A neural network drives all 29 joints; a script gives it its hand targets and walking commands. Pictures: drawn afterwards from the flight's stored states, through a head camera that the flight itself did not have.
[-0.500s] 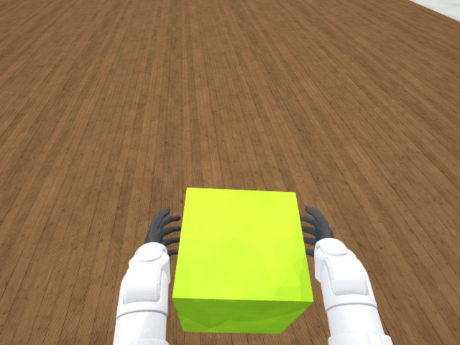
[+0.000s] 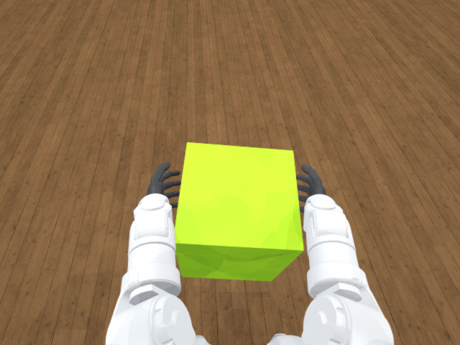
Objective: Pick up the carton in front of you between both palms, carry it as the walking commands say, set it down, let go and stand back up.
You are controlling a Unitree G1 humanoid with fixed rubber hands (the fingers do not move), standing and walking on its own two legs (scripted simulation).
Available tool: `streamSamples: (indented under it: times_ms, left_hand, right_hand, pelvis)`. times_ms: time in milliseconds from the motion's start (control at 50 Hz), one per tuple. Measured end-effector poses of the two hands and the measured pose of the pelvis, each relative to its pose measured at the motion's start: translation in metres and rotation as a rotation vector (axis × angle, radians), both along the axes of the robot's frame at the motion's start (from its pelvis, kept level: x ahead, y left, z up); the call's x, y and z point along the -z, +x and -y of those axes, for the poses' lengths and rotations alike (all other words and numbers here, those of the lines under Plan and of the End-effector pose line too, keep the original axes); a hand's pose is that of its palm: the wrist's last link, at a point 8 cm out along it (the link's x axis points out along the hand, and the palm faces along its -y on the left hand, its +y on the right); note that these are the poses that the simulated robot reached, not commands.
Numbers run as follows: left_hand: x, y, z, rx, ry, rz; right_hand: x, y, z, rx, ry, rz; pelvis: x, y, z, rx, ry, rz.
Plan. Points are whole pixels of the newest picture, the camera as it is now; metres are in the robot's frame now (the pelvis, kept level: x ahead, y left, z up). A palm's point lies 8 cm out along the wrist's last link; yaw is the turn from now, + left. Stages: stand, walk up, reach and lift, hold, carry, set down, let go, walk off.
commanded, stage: set down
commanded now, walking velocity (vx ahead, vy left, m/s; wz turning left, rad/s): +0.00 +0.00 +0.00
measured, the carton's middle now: (233, 218) +0.38 +0.01 -0.07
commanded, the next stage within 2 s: none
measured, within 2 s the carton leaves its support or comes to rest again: rests again in 2.00 s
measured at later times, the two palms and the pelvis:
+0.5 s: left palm (175, 228) +0.41 +0.16 -0.19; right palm (289, 231) +0.40 -0.13 -0.19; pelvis -0.01 +0.01 -0.13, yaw -1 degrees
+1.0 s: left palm (181, 244) +0.44 +0.17 -0.35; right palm (276, 247) +0.42 -0.12 -0.35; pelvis -0.04 +0.01 -0.26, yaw +0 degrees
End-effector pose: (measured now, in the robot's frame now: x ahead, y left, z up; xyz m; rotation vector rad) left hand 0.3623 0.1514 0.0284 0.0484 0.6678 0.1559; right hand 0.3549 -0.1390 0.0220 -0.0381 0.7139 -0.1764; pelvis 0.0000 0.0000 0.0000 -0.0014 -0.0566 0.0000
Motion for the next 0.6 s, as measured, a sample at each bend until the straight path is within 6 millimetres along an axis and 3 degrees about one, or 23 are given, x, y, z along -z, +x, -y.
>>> streamSamples:
  times_ms: [140, 280, 440, 600]
  left_hand:
    - [0.08, 0.009, -0.007, 0.015, 0.008, -0.025]
    - [0.163, 0.02, -0.006, 0.015, -0.018, 0.013]
    - [0.203, 0.047, -0.006, -0.004, -0.055, 0.066]
    - [0.242, 0.058, -0.009, 0.005, -0.05, 0.017]
  right_hand:
    - [0.079, 0.006, -0.007, -0.005, -0.016, -0.024]
    - [0.16, 0.015, -0.006, 0.033, -0.009, 0.013]
    - [0.201, 0.04, -0.006, 0.073, 0.037, 0.065]
    - [0.241, 0.048, -0.009, 0.072, 0.038, 0.018]
  pelvis:
    - [0.021, -0.014, 0.0, -0.007, -0.005, -0.206]
    - [0.06, -0.021, -0.003, -0.005, -0.01, -0.446]
    - [0.111, -0.015, -0.006, 0.007, -0.009, -0.635]
    - [0.149, -0.012, -0.009, 0.009, -0.01, -0.742]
